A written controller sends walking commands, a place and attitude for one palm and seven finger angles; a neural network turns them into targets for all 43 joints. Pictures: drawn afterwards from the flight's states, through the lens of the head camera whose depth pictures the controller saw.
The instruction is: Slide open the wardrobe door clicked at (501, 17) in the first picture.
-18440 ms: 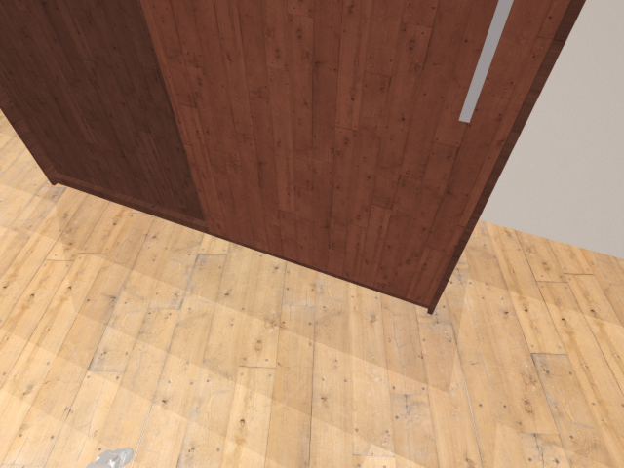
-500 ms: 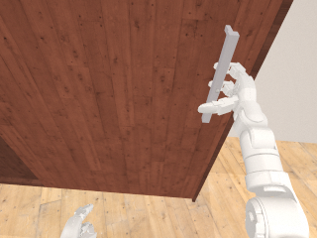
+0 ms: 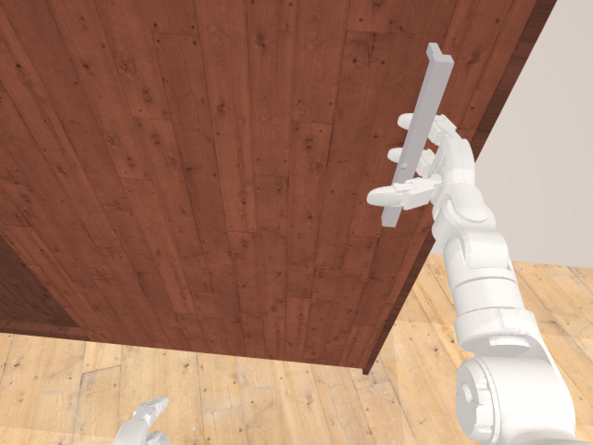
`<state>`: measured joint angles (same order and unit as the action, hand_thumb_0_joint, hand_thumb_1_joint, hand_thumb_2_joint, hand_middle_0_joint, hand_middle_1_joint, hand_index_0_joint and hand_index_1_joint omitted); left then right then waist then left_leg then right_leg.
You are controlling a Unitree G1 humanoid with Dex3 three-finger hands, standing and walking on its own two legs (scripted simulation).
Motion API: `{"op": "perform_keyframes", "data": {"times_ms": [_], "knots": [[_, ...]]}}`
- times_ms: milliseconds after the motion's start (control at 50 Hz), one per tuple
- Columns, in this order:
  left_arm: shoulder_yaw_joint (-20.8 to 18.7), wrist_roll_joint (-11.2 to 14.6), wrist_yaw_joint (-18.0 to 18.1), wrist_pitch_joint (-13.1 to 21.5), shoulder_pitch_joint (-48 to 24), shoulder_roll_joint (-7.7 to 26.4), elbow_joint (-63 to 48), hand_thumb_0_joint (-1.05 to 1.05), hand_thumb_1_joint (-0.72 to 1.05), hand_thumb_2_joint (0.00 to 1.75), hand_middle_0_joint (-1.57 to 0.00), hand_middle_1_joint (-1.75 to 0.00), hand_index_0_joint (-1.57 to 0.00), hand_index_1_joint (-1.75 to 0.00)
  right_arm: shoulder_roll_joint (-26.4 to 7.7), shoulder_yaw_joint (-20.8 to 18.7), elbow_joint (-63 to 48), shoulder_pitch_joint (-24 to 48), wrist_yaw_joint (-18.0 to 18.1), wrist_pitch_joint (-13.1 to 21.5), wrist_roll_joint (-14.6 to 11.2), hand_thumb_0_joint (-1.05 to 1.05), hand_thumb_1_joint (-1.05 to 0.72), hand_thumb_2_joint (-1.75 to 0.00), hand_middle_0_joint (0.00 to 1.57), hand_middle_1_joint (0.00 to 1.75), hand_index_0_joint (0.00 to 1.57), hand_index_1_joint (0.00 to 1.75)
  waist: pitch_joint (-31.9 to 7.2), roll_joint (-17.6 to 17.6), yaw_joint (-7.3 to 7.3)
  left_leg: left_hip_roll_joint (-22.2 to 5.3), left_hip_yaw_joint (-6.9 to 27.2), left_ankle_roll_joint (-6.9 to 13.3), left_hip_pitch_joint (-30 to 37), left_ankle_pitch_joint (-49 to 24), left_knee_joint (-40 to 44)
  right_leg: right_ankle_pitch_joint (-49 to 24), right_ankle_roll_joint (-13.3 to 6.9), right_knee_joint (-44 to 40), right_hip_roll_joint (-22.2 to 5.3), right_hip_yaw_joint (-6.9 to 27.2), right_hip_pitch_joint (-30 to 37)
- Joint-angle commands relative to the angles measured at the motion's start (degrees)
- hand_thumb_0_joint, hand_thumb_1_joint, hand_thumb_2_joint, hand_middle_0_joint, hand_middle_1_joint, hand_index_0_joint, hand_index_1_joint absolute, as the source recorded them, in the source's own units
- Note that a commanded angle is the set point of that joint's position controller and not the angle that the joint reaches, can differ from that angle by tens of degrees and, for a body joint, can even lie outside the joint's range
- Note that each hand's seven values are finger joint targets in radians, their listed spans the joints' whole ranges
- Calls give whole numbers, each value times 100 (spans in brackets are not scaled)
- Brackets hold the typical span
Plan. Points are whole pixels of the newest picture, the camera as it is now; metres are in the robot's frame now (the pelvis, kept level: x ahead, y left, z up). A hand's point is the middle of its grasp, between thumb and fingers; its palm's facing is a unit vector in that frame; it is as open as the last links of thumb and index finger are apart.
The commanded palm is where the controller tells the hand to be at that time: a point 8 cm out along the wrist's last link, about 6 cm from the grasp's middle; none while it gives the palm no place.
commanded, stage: slide the fingers in behind the handle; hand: right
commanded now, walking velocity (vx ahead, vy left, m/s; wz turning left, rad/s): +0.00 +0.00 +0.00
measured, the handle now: (408, 147) +0.49 -0.11 +0.18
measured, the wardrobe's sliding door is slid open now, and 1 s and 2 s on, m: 0.00 0.00 0.00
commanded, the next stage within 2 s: grip the handle and tug to test in 0.24 s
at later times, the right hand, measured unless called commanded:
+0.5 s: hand (394, 162) +0.44 -0.09 +0.18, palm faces +0.01 +1.00 +0.02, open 13.4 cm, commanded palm +0.41 -0.14 +0.19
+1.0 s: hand (399, 165) +0.43 -0.09 +0.19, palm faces +0.02 +1.00 +0.00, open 6.4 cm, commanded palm +0.40 -0.14 +0.19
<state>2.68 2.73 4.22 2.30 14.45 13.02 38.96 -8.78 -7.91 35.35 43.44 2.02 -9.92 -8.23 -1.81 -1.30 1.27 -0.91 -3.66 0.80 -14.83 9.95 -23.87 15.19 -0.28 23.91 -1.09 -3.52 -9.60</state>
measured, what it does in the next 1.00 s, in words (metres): stands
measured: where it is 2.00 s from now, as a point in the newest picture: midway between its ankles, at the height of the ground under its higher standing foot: outside the picture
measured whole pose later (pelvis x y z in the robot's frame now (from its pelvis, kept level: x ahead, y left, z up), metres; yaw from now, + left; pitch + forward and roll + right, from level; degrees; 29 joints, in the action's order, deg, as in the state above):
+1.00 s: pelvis +0.01 +0.00 +0.00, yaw +0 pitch +0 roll +0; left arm 2.3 2.4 3.7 0.9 12.6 12.8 37.2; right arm -7.2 -6.0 27.3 39.1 3.9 -12.9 -7.5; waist -2.1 -1.8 0.3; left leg -0.4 -3.9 1.2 -13.0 10.7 -23.5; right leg 15.6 0.2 23.1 -1.6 -3.3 -7.6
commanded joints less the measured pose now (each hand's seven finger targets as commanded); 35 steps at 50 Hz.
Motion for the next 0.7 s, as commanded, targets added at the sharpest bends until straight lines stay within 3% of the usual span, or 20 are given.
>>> {"op": "perform_keyframes", "data": {"times_ms": [0,60,120,160,180,220,240,280,320,340,420,440,500,580,640,680], "knots": [[-227,-4,60,266,-415,659,-840,0,90,90,-20,-30,-20,-30,-877,-195,-1330,2909,77,504,15,0,50,-30,30,120,30,120,-1663,401,-66,76,186,82,1023,-1125,160,-1241,-155,-248,96,227,82],[-234,-8,50,281,-392,648,-856,0,90,90,-20,-30,-20,-30,-768,-34,-1510,3071,31,614,29,0,50,-30,30,120,30,120,-1802,122,-3,76,187,92,1033,-1329,124,-1437,-138,-210,91,211,231],[-245,4,66,290,-367,664,-816,0,90,90,-20,-30,-20,-30,-760,-35,-1406,3021,-23,611,4,0,50,-30,30,120,30,120,-1795,383,15,98,168,88,1034,-1374,111,-1427,-139,-202,76,226,207],[-247,10,66,284,-384,672,-829,0,90,90,-20,-30,-20,-30,-782,-55,-1393,2967,-26,590,-6,0,50,-30,30,120,30,120,-1787,359,-21,98,147,91,1052,-1328,113,-1430,-133,-228,76,242,209],[-235,16,59,302,-415,646,-836,0,90,90,-20,-30,-20,-30,-558,132,-1452,3080,-38,567,-13,0,50,-30,30,120,30,120,-1711,166,31,97,150,97,939,-1297,115,-1407,-123,-221,85,243,246],[-233,7,61,299,-371,662,-781,0,90,90,-20,-30,-20,-30,-538,114,-1232,3044,-12,492,-13,0,50,-30,30,120,30,120,-1592,345,50,107,127,88,866,-1262,126,-1362,-132,-214,84,258,179],[-251,-2,67,266,-337,710,-762,0,90,90,-20,-30,-20,-30,-825,-119,-1129,2965,32,480,15,0,50,-30,30,120,30,120,-1601,409,1,104,116,94,922,-1178,138,-1349,-122,-240,77,288,137],[-241,2,50,268,-383,642,-785,0,90,90,-20,-30,-20,-30,-558,72,-1299,3061,60,464,9,0,50,-30,30,120,30,120,-1664,232,16,94,128,99,910,-1292,107,-1443,-122,-206,87,251,206],[-247,-17,21,287,-350,632,-792,0,90,90,-20,-30,-20,-30,-434,118,-1337,2990,91,478,4,0,50,-30,30,120,30,120,-1793,305,-15,106,114,109,952,-1460,54,-1615,-106,-175,85,262,262],[-259,-25,21,265,-327,669,-786,0,90,90,-20,-30,-20,-30,-588,-2,-1281,2889,111,494,21,0,45,-32,30,121,30,121,-1818,337,-44,113,91,113,999,-1490,40,-1686,-100,-181,73,270,265],[-257,-35,4,246,-354,639,-814,0,90,90,-20,-30,-20,-30,-547,14,-1463,2970,159,517,25,0,27,-40,32,123,32,123,-1843,525,-21,102,125,85,1090,-1650,34,-1692,-123,-160,88,227,222],[-274,-45,14,220,-365,672,-820,0,90,90,-20,-30,-20,-30,-795,-199,-1417,2796,188,521,67,0,22,-42,33,124,33,124,-1869,519,-109,103,123,98,1164,-1626,21,-1725,-120,-175,80,233,193],[-263,-39,-15,214,-426,599,-887,0,90,90,-20,-30,-20,-30,-510,56,-1797,2766,167,527,97,0,8,-48,35,126,35,126,-2027,276,-108,88,132,114,1266,-1934,-28,-1967,-112,-142,95,179,319],[-281,-19,-18,193,-473,602,-904,0,90,90,-20,-30,-20,-30,-321,220,-1884,2605,96,420,58,0,-11,-56,36,129,36,129,-1897,390,-68,106,114,99,1208,-1941,2,-1944,-120,-135,84,177,348],[-269,-6,-12,155,-550,617,-923,0,90,90,-20,-30,-20,-30,-355,195,-1894,2484,88,268,52,0,-25,-62,38,131,38,131,-1735,281,-88,106,98,110,1128,-1842,39,-1901,-113,-146,87,191,360],[-263,-25,0,123,-560,610,-915,0,90,90,-20,-30,-20,-30,-506,30,-1935,2434,127,193,30,0,-34,-66,39,132,39,132,-1789,425,-124,98,114,105,1248,-1898,46,-1892,-126,-155,99,178,310]]}}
